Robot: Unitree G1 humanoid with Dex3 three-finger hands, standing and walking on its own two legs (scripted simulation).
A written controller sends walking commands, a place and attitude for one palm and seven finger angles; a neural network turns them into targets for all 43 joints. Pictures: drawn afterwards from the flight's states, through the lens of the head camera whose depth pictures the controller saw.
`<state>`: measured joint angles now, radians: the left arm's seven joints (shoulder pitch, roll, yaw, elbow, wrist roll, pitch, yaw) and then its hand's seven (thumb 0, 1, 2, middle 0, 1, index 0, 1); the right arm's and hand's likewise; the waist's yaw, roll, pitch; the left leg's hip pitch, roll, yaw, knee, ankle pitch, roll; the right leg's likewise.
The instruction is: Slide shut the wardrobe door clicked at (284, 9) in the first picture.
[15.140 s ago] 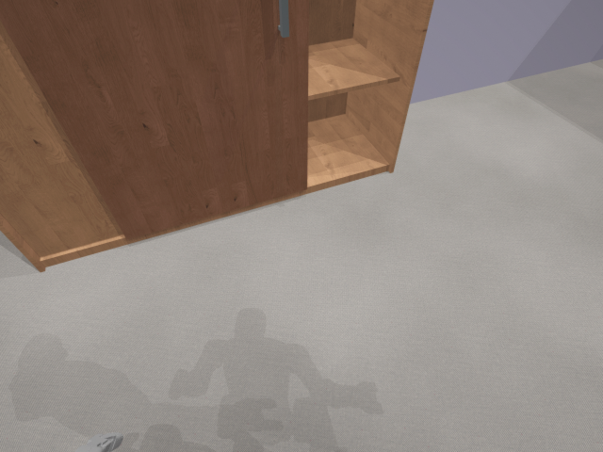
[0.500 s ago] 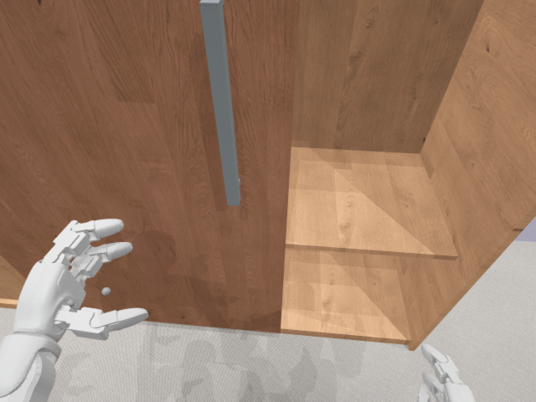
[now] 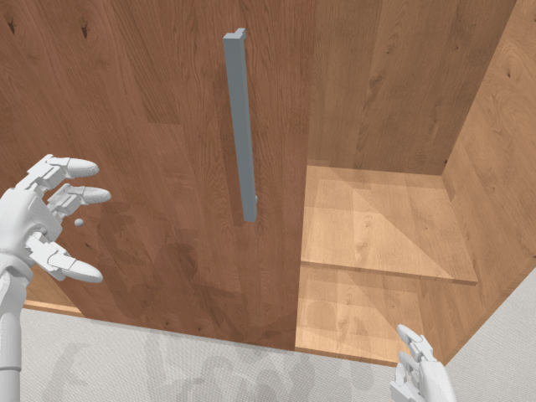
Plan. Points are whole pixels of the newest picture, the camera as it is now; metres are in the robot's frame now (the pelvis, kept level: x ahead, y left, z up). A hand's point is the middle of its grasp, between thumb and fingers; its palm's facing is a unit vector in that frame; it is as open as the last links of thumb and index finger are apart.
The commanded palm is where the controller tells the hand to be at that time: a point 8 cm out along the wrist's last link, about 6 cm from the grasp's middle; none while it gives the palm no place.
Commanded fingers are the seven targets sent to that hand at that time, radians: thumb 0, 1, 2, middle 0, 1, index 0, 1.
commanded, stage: raise the hand with hooked fingers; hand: left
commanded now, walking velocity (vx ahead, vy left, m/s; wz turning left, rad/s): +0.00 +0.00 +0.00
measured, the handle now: (246, 139) +0.47 +0.10 +0.18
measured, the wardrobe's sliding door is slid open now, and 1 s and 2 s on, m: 0.47 0.47 0.47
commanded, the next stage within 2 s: move the hooked fingers beside the handle in 0.58 s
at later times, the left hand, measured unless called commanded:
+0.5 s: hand (86, 206) +0.28 +0.27 +0.20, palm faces +0.08 -0.99 -0.11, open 14.0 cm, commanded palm +0.25 +0.30 +0.20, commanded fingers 0.00 -0.50 0.30 -0.30 -1.20 -0.30 -1.20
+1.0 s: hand (108, 199) +0.29 +0.24 +0.20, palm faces +0.05 -0.99 -0.09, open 14.0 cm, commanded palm +0.27 +0.28 +0.19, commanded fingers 0.00 -0.50 0.30 -0.30 -1.20 -0.30 -1.20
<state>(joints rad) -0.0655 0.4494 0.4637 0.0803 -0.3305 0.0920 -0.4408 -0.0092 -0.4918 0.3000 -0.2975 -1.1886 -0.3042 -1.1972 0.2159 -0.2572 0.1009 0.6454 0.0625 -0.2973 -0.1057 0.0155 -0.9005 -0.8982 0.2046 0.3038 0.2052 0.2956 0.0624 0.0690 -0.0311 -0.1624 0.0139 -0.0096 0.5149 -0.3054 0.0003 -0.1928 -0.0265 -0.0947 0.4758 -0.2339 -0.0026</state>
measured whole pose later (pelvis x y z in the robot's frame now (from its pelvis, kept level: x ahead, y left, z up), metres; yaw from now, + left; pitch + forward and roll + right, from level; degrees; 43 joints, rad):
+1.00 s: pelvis -0.01 -0.01 +0.00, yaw -1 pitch -3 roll +0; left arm -0.20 0.43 0.45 0.18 -0.31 0.13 -0.42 -0.01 -0.50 0.30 -0.30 -1.20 -0.31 -1.20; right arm 0.21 -0.28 0.08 0.66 0.07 -0.27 -0.11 0.02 -0.90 -0.90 0.20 0.30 0.20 0.30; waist 0.04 0.08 -0.02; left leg -0.14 0.02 0.00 0.46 -0.27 -0.01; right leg -0.19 -0.02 -0.09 0.46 -0.22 -0.02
